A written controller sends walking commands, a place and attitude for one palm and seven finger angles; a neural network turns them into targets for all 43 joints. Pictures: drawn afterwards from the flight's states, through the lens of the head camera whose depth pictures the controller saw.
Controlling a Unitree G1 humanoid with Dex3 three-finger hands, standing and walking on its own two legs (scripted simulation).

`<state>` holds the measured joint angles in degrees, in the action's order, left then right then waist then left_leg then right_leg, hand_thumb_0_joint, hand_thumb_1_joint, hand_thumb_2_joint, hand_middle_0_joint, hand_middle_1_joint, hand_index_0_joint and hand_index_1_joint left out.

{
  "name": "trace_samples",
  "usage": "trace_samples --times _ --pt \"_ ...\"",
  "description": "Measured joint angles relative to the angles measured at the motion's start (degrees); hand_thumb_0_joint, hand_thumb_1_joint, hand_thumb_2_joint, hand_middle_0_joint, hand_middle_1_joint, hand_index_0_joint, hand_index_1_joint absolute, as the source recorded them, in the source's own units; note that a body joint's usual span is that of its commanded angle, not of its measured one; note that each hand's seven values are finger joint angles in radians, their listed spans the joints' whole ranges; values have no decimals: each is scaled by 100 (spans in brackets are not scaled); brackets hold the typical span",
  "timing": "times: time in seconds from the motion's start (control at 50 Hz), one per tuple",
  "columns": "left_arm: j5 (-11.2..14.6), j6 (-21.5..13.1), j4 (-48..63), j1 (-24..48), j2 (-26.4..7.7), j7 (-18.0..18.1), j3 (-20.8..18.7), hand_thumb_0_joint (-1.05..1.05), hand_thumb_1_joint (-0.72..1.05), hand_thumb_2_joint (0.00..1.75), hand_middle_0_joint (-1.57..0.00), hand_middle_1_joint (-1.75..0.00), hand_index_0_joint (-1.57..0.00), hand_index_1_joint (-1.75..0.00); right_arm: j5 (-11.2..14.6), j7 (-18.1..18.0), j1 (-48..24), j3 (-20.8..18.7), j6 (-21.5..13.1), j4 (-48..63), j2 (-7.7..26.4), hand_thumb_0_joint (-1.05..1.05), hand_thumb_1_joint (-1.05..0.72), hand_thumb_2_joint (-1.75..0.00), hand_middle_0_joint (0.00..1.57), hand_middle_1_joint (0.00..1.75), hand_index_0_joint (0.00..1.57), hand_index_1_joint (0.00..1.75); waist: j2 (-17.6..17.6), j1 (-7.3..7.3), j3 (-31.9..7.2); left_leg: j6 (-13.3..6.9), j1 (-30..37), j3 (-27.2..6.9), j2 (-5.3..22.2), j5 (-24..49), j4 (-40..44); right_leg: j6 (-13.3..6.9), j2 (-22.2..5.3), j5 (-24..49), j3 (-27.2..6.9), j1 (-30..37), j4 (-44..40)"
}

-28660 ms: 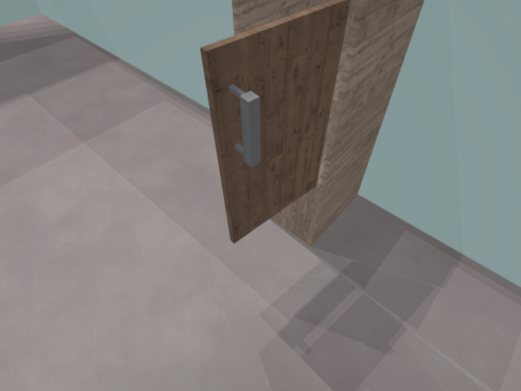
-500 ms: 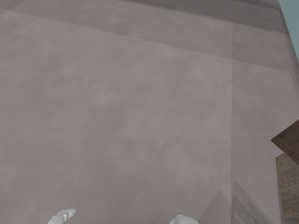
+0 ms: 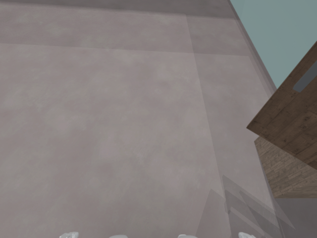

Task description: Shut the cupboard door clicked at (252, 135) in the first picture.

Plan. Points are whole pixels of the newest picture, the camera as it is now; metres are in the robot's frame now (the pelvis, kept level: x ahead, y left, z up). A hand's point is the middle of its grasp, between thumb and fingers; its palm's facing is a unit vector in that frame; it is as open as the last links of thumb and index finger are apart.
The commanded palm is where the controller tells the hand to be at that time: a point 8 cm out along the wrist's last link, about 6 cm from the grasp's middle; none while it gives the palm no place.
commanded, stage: turn to face it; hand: left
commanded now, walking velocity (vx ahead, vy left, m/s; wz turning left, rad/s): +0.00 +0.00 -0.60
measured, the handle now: (315, 67) +0.62 -0.46 +0.10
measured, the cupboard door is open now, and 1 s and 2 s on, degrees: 51 51 51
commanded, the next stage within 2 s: take the last steps up to it in 0.90 s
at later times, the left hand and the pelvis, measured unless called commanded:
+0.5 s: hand (110, 220) +0.18 +0.14 -0.15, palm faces -0.30 -0.92 -0.26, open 7.4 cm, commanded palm none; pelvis +0.03 -0.03 +0.01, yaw -17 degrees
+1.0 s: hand (133, 198) +0.24 +0.08 -0.15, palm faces -0.49 -0.83 -0.26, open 7.4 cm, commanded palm none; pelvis +0.05 -0.04 +0.00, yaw -29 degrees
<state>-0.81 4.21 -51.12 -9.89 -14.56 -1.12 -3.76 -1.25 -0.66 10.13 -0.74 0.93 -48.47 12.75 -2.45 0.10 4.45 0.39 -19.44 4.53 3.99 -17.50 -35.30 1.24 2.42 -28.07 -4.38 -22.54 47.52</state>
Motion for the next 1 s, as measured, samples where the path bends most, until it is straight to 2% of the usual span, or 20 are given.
trace_samples --times 0.04,0.1,0.22,0.26,0.3,0.32,0.36,0.42,0.52,0.58,0.62,0.66,0.7,0.74,0.78,0.82,0.88,0.94,0.96,1.0 --pt "-10 20 -25 48 -53 -43 -50 1 90 90 -20 -30 -20 -30 -36 -17 72 41 -19 15 -61 0 -90 -90 20 30 21 30 3 0 40 -40 152 104 98 -10 133 65 -24 -172 236 -294 1023" --pt "-3 38 9 108 -76 -99 -95 1 90 90 -20 -30 -20 -30 -52 -37 155 51 -1 -14 -91 0 -90 -90 20 30 21 30 80 23 92 -7 408 282 250 95 438 156 -167 -74 546 -436 1473" --pt "-9 41 77 239 -23 -152 -79 1 91 90 -20 -30 -20 -30 -53 -2 279 -54 41 -144 17 0 -90 -90 21 30 21 30 347 -66 133 126 628 661 552 -12 447 107 -322 179 850 14 99" --pt "-14 -4 114 262 -7 -156 -54 1 91 90 -20 -30 -20 -30 -39 22 325 -102 78 -195 92 0 -90 -90 21 30 21 30 430 -93 124 209 615 785 659 -173 216 37 -309 594 934 324 -646" --pt "-37 -118 190 225 -49 -145 -18 1 91 90 -20 -30 -20 -30 4 48 415 -154 131 -219 158 0 -90 -90 21 30 21 30 395 -90 37 290 432 838 683 -485 -336 -142 -342 1162 869 643 -1421" --pt "-33 -181 167 248 -3 -104 0 1 91 90 -20 -30 -20 -30 25 41 373 -181 199 -264 235 0 -90 -90 21 30 21 30 492 -95 59 318 229 588 663 -882 -855 -211 -279 1060 843 571 -1281" --pt "-22 -227 149 235 100 -29 52 1 91 90 -20 -30 -20 -30 51 -8 251 -223 335 -346 351 0 -90 -90 20 30 21 30 620 -115 94 349 -226 64 445 -1282 -1956 -265 -195 895 770 526 -1179" --pt "-20 -206 122 147 169 55 89 1 90 90 -20 -30 -20 -30 51 -18 96 -226 350 -349 380 1 -90 -90 20 30 20 30 567 -115 102 425 -666 -161 220 -1014 -2668 -246 -150 1047 560 616 -1491" --pt "-44 -176 33 49 163 60 122 1 90 90 -20 -30 -21 -30 69 15 -20 -166 247 -177 267 1 -90 -90 20 30 20 30 324 -94 55 482 -683 -184 40 -713 -1782 -229 -131 1232 243 697 -1817" --pt "-47 -151 -7 17 135 50 104 1 90 90 -20 -30 -21 -30 90 14 -61 -121 187 -110 185 1 -90 -90 20 30 20 30 196 -46 23 448 -385 -195 -72 -475 -825 -163 -93 1181 56 660 -1743" --pt "-15 -107 -18 -27 122 50 85 1 90 90 -20 -30 -21 -30 86 12 -7 -77 95 -53 172 0 -90 -90 20 30 20 30 197 -36 -50 367 -5 -203 -69 109 156 -91 -3 1050 -32 566 -1525" --pt "13 -57 -35 -1 49 42 48 1 90 90 -20 -30 -21 -30 32 -1 16 -32 28 -56 92 0 -90 -90 20 30 20 30 74 -26 -52 126 1 -96 -72 126 110 -79 -8 462 -39 305 -809" --pt "-5 -28 -68 44 -16 27 10 1 90 90 -20 -30 -21 -30 -21 -15 74 33 -5 -52 8 0 -90 -90 20 30 20 30 15 -18 -19 -16 84 21 -10 4 82 -25 4 -101 98 -25 318" --pt "-5 -12 -89 96 -44 -4 -27 1 90 90 -20 -30 -20 -30 -48 -39 162 65 -13 -66 -52 0 -90 -90 20 30 21 30 33 -24 7 -35 243 91 59 41 267 45 -43 -160 280 -239 1113" --pt "1 0 -86 146 -40 -30 -41 1 90 90 -20 -30 -20 -30 -59 -57 236 69 -5 -110 -81 0 -90 -90 20 30 21 30 95 -31 31 -9 389 152 132 129 467 96 -129 -110 446 -279 1285" --pt "2 11 -75 189 -13 -45 -35 1 91 90 -20 -30 -20 -30 -64 -58 295 51 8 -181 -87 0 -90 -90 20 30 21 30 183 -49 46 18 494 215 212 170 588 109 -202 -62 573 -169 944" --pt "1 -11 -70 236 47 -52 4 1 91 90 -20 -30 -20 -30 -59 -33 369 -3 45 -306 -50 0 -90 -90 20 30 21 30 331 -105 51 94 560 313 334 114 556 61 -247 140 716 171 -2" --pt "-12 -108 -24 193 69 -58 52 1 91 90 -20 -30 -20 -30 -10 2 491 -70 109 -423 3 0 -90 -90 20 30 21 30 362 -124 -24 215 480 437 386 -121 188 -62 -299 1143 749 732 -1393" --pt "-34 -175 -37 173 83 -34 59 1 91 90 -20 -30 -20 -30 15 13 503 -101 144 -468 32 0 -90 -90 20 30 21 30 364 -118 -57 244 354 428 376 -421 -124 -155 -305 1076 708 782 -1527" --pt "-42 -246 -118 164 210 18 122 1 91 90 -20 -30 -20 -30 48 -9 434 -161 270 -583 148 0 -90 -90 20 30 21 30 548 -161 -36 246 -5 50 271 -1091 -1051 -248 -220 876 714 740 -1382"
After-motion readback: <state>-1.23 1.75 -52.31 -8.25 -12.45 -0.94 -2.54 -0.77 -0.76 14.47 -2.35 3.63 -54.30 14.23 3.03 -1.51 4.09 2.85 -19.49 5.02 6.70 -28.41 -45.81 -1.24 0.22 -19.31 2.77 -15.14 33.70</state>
